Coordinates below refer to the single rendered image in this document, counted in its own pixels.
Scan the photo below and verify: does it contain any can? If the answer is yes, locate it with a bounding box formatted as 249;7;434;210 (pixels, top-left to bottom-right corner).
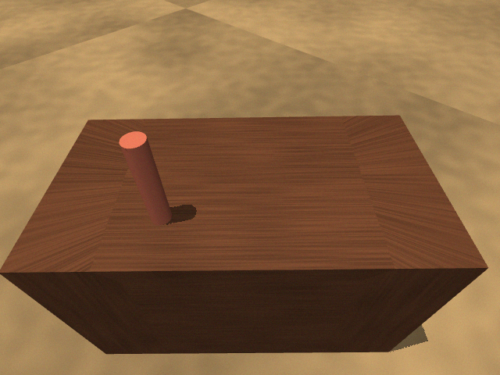
119;131;172;225

